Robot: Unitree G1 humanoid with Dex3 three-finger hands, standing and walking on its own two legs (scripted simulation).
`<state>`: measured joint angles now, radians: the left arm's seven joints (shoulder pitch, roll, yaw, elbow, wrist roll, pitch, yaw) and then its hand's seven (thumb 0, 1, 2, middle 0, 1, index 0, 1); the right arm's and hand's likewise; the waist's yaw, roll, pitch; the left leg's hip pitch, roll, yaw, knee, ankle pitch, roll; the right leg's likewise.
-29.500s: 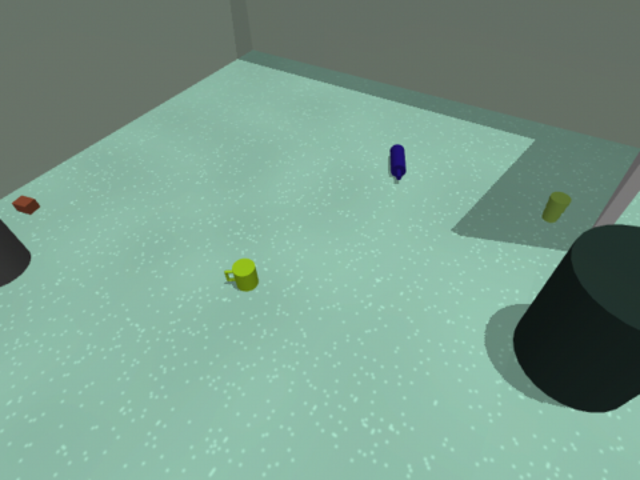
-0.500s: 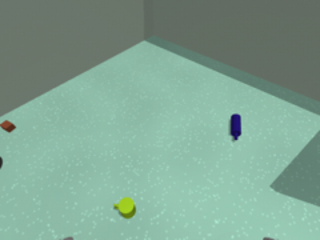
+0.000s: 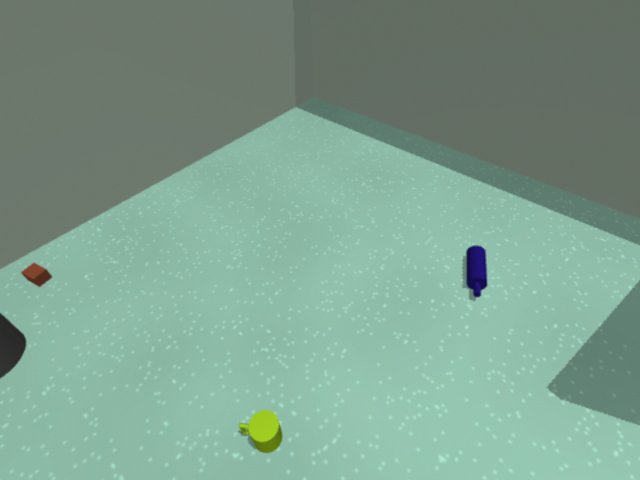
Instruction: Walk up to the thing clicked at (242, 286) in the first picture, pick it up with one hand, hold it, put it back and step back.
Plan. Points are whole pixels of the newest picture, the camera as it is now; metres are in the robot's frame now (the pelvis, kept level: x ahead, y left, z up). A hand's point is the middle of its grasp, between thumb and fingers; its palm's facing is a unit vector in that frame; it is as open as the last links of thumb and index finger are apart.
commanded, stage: stand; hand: left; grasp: from above
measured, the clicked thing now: (260, 430) +0.44 +0.23 -0.73
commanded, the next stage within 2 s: step back in 1.72 s
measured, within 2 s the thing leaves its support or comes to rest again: neither
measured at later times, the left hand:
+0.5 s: hand out of the picture +0.06 +0.22 -0.16, palm faces +0.02 -0.95 -0.33, open 7.4 cm
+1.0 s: hand out of the picture +0.08 +0.22 -0.15, palm faces +0.01 -0.94 -0.34, open 7.4 cm
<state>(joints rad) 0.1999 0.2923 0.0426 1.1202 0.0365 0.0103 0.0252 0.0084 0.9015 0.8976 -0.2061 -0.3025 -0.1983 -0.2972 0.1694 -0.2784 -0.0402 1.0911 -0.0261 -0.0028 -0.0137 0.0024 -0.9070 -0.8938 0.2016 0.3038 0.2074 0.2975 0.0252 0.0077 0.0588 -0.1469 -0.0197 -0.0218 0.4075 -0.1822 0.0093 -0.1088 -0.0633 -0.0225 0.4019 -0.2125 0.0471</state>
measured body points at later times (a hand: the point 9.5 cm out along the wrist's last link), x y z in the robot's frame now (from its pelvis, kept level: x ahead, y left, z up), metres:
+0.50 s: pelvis +0.01 -0.02 +0.00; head +0.01 -0.02 +0.45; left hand +0.06 +0.27 -0.14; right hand +0.06 -0.31 -0.14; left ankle +0.03 +0.11 -0.74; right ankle +0.01 -0.15 -0.74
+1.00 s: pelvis +0.02 -0.03 +0.01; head +0.02 -0.03 +0.45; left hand +0.08 +0.27 -0.13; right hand +0.08 -0.32 -0.14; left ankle +0.03 +0.11 -0.74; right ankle +0.01 -0.15 -0.74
